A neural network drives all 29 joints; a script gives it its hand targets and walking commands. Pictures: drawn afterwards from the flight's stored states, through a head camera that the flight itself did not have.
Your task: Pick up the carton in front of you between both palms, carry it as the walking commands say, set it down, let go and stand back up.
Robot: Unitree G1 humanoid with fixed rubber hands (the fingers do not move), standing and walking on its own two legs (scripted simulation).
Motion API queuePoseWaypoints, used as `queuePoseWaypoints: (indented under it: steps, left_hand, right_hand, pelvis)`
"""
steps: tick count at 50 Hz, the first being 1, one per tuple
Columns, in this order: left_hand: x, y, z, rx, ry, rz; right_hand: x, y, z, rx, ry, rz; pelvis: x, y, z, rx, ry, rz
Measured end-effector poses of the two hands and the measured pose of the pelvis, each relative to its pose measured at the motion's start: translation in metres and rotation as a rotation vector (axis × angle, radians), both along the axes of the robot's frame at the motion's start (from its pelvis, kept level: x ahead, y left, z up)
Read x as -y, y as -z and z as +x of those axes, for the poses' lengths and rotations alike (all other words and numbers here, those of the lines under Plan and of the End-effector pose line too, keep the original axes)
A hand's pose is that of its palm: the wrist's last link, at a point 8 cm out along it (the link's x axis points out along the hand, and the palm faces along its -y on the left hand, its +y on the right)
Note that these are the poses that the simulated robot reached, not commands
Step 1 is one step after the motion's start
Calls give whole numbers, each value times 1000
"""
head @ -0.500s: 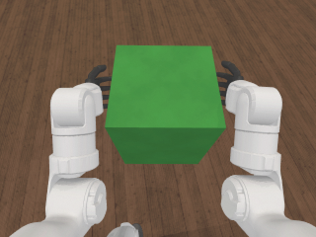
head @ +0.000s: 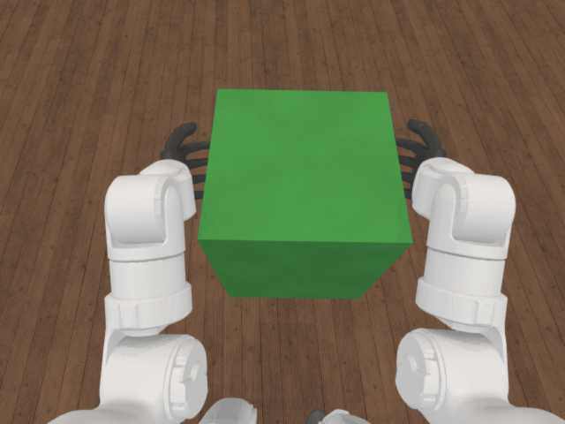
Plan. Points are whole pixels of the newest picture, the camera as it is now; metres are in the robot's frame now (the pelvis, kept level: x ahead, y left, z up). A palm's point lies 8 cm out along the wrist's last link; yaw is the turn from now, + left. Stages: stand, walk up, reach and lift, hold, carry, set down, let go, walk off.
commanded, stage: carry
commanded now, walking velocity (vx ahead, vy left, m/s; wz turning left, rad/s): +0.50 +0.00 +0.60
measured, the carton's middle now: (297, 208) +0.40 +0.00 +0.04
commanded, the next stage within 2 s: none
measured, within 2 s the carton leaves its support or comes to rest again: neither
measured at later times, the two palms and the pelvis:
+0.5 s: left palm (146, 23) +0.67 +0.25 +0.16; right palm (331, 6) +0.72 -0.05 +0.17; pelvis +0.31 +0.05 +0.03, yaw +12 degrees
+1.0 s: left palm out of the picture +0.98 +0.27 +0.22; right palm out of the picture +1.02 -0.03 +0.22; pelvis +0.62 +0.07 +0.07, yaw +3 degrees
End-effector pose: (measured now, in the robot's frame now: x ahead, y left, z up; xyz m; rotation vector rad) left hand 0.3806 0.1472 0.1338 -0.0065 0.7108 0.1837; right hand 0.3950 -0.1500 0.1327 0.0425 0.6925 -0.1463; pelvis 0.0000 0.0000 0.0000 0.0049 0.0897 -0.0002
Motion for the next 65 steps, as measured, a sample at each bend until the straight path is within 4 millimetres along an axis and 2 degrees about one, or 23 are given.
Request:
queuePoseWaypoints:
  steps: [6,11,14,17,23,29,34,39,45,50,55,59,62,65]
  left_hand:
    - [-25,-25,55,19,-89,8]
    - [-48,-45,117,72,-125,9]
    - [-63,-44,162,67,-124,8]
    - [-74,-35,206,31,-98,5]
    - [-91,-24,267,-86,-107,-18]
    - [-116,-41,327,-5,-175,-45]
    - [-128,-60,393,57,-199,-38]
    - [-126,-63,465,24,-179,2]
    - [-124,-64,532,-64,-141,11]
    - [-119,-87,603,-3,-86,5]
    - [-110,-99,685,46,13,-8]
    - [-91,-97,742,-13,112,-7]
    - [-69,-97,779,-65,183,-5]
    - [-45,-102,816,-64,244,-9]
  right_hand:
    - [-28,-22,81,18,-85,17]
    - [-52,-42,154,71,-122,19]
    - [-67,-45,199,68,-133,-4]
    - [-78,-41,238,35,-128,-49]
    - [-94,-29,300,-85,-142,-72]
    - [-122,-51,374,-10,-168,-44]
    - [-135,-69,445,52,-188,-43]
    - [-134,-65,516,24,-214,-52]
    - [-131,-67,578,-64,-187,-49]
    - [-123,-87,628,-6,-110,-23]
    - [-111,-102,678,40,-8,-48]
    - [-93,-98,702,-26,79,-86]
    - [-74,-97,716,-84,142,-94]
    - [-54,-104,736,-88,203,-94]
  pelvis:
    - [3,-15,70,4,-53,24]
    - [-7,-12,140,1,-96,23]
    - [-19,-5,188,14,-126,26]
    - [-33,-1,231,33,-156,38]
    - [-46,-26,292,26,-211,9]
    - [-48,-38,358,11,-212,-7]
    - [-47,-38,431,-3,-195,-16]
    - [-45,-35,507,21,-161,-41]
    - [-53,-59,569,13,-100,-23]
    - [-72,-65,621,-4,-55,-15]
    - [-100,-57,686,-6,8,7]
    - [-114,-67,733,3,63,-2]
    - [-117,-79,764,3,107,-16]
    - [-116,-86,794,5,150,-25]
